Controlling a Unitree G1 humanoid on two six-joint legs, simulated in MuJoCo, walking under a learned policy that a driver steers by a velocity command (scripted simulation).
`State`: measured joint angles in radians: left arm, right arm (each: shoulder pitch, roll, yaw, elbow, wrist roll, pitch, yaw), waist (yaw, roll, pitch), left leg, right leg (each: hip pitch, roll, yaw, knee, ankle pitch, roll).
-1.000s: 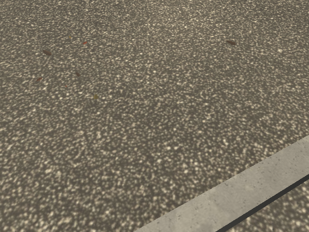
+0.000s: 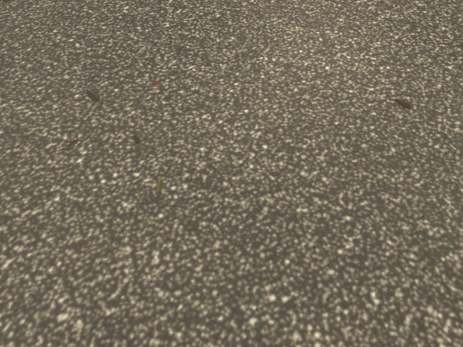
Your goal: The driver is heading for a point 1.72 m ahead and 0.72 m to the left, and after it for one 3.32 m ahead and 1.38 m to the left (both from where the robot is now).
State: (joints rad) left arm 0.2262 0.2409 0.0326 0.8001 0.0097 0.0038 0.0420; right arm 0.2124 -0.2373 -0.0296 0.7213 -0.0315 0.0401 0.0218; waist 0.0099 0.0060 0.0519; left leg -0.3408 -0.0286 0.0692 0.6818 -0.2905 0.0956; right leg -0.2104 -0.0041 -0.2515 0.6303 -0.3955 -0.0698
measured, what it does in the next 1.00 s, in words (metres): steps on the spot, turning left: right foot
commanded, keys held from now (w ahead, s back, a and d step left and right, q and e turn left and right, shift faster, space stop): q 0.76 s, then no key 0.24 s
